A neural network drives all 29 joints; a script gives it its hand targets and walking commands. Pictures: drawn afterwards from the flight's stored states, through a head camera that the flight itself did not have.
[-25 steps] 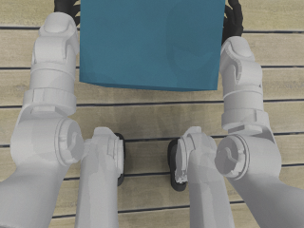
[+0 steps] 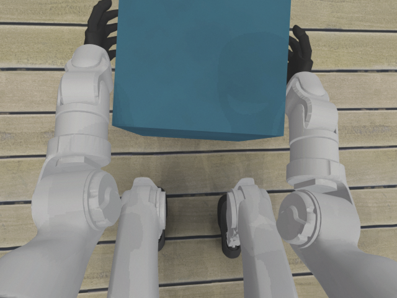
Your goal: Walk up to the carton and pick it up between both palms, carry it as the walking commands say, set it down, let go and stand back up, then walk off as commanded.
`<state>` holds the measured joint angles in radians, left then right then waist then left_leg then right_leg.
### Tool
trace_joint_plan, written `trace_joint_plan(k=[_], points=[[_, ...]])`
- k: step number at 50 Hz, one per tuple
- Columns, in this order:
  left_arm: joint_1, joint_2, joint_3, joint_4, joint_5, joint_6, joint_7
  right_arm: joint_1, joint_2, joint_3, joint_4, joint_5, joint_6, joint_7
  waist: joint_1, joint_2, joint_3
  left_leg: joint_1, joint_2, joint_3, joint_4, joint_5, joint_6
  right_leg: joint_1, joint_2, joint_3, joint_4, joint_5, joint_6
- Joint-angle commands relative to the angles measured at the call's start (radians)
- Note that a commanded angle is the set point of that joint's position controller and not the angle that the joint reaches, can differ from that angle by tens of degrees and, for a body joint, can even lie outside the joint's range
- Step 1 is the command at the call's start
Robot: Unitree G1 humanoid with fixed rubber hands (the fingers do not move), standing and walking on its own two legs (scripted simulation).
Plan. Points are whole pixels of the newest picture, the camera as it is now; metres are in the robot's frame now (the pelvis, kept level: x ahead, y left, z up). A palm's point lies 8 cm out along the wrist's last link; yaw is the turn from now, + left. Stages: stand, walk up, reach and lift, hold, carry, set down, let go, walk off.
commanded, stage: reach and lift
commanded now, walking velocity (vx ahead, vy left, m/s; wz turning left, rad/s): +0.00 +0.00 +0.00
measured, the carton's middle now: (198, 63) +0.54 +0.02 -0.14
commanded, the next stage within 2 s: none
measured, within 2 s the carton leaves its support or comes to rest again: neither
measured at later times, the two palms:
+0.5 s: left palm (82, 38) +0.51 +0.18 +0.00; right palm (322, 69) +0.48 -0.15 +0.00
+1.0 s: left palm (56, 24) +0.48 +0.18 +0.07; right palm (365, 63) +0.46 -0.16 +0.08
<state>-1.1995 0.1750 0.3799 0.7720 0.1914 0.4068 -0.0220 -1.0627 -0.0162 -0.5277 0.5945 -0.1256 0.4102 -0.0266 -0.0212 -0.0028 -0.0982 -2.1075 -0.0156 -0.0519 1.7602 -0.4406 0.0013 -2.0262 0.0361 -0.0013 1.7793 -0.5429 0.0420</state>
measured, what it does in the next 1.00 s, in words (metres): rises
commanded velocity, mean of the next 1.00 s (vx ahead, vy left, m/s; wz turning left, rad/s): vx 0.00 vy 0.00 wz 0.00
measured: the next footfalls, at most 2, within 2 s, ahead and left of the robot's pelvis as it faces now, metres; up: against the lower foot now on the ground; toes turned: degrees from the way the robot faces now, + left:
none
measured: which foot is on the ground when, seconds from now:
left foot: down 0.00-1.00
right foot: down 0.00-1.00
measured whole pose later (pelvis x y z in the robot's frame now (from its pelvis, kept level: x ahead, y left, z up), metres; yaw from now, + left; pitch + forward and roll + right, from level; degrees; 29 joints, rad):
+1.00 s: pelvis +0.03 +0.00 +0.12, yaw +2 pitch +38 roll -3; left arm -0.86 0.04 0.39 0.65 0.23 0.40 -0.04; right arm -0.74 0.06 -0.50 0.51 -0.17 0.40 0.03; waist -0.04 0.01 -0.20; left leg -1.61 -0.02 -0.05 1.35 -0.40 0.01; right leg -1.54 0.03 0.01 1.36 -0.48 0.03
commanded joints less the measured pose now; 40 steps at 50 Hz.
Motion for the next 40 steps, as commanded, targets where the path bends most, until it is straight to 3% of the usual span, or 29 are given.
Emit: trace_joint_plan(k=[1,40], points=[[-0.524,-1.099,-0.444,-0.003,-0.148,-0.005,-0.237,-0.767,0.935,0.556,-0.045,0.157,-0.022,0.245,-0.012,0.092,-1.111,0.839,-0.129,0.075,-0.153,0.227,-0.008,0.401,0.136,-0.095,-0.196,0.225,-0.01],[-0.242,-1.212,-0.495,-0.063,-0.12,-0.017,-0.242,-0.444,1.022,0.617,-0.077,0.124,-0.026,0.286,-0.024,0.079,-0.992,1.127,-0.139,0.041,-0.454,0.275,-0.008,0.679,0.142,-0.06,-0.499,0.288,-0.013]])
